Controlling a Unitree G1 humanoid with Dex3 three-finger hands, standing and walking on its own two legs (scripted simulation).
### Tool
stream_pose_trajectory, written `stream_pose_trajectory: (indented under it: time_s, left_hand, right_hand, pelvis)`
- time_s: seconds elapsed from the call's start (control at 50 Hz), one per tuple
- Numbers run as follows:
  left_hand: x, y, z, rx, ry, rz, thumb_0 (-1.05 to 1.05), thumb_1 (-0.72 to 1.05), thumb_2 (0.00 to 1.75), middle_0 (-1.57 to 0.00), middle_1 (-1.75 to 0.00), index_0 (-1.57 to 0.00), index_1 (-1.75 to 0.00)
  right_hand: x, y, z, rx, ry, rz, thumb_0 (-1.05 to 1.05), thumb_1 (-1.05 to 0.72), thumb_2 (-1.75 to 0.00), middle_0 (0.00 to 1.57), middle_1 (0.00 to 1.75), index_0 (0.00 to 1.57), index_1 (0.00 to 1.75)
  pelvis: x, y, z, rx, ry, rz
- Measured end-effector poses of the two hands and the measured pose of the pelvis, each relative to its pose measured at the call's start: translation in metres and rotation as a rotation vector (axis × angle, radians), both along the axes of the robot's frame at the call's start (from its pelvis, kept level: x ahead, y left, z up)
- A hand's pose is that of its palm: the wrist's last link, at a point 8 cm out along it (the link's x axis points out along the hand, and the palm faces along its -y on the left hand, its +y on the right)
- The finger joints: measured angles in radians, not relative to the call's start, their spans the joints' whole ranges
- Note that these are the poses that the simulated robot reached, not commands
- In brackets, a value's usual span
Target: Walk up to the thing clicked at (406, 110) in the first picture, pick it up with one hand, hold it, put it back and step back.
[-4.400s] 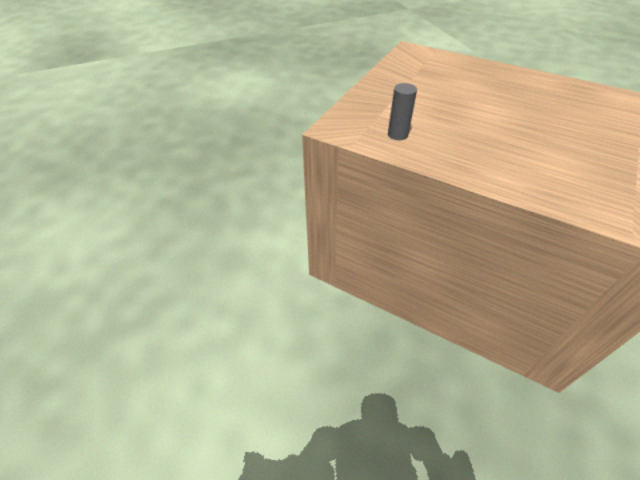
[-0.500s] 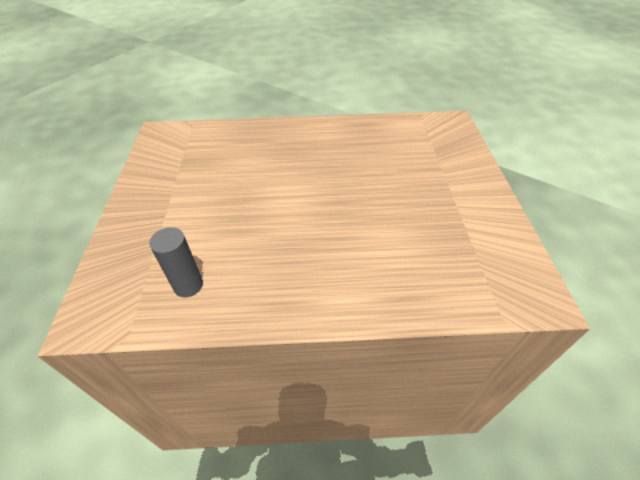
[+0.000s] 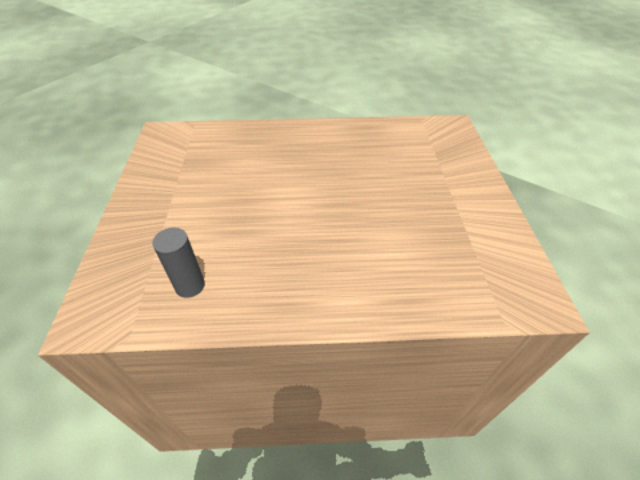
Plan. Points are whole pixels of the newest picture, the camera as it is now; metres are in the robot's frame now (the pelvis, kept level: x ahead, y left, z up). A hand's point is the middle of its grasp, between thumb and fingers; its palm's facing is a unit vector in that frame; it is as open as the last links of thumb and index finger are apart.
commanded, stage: stand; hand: left
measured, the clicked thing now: (180, 264) +0.48 +0.26 -0.07
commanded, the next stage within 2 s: rise first in 1.88 s
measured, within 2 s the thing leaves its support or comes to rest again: neither
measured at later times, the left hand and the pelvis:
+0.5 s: hand out of the picture +0.05 +0.26 -0.16, palm faces -0.04 -0.94 -0.33, open 7.4 cm; pelvis +0.00 +0.01 +0.00, yaw +1 degrees
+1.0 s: hand out of the picture +0.07 +0.26 -0.16, palm faces -0.03 -0.94 -0.34, open 7.4 cm; pelvis +0.01 +0.00 +0.00, yaw +1 degrees
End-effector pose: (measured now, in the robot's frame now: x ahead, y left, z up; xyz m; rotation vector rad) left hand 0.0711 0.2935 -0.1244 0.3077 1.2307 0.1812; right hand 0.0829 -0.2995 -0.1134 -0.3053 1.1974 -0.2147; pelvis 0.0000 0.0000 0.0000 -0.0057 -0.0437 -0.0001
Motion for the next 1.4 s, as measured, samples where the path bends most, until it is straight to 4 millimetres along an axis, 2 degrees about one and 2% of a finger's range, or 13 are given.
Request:
stream_pose_trajectory:
  time_s: [0.32, 0.52, 0.88, 1.4]
  left_hand:
    - [-0.018, 0.009, 0.000, 0.007, 0.023, 0.004, 0.00, 0.91, 0.90, -0.21, -0.30, -0.20, -0.30]
    - [-0.027, 0.010, -0.001, 0.008, 0.049, 0.009, 0.00, 0.91, 0.90, -0.21, -0.30, -0.20, -0.30]
    - [-0.011, 0.007, 0.000, 0.008, 0.017, 0.004, 0.00, 0.91, 0.90, -0.21, -0.30, -0.20, -0.30]
    - [-0.003, 0.004, 0.002, 0.013, 0.015, 0.006, 0.00, 0.91, 0.90, -0.21, -0.30, -0.20, -0.30]
  right_hand:
    - [-0.020, 0.006, -0.004, 0.009, 0.033, -0.010, 0.00, -0.91, -0.89, 0.20, 0.30, 0.21, 0.30]
    - [-0.019, 0.006, -0.005, 0.010, 0.048, -0.006, 0.00, -0.91, -0.89, 0.20, 0.30, 0.21, 0.30]
    - [-0.001, 0.005, -0.003, 0.006, 0.015, 0.011, 0.00, -0.91, -0.89, 0.20, 0.30, 0.21, 0.30]
    - [0.004, 0.001, -0.004, 0.005, 0.023, 0.009, 0.00, -0.91, -0.89, 0.20, 0.30, 0.21, 0.30]
  pelvis:
    - [-0.005, 0.005, 0.000, 0.002, -0.002, 0.006]
    - [-0.004, 0.005, -0.001, 0.002, 0.005, 0.010]
    - [0.003, 0.004, -0.001, 0.004, 0.005, 0.011]
    - [0.010, 0.000, -0.001, 0.006, 0.005, 0.011]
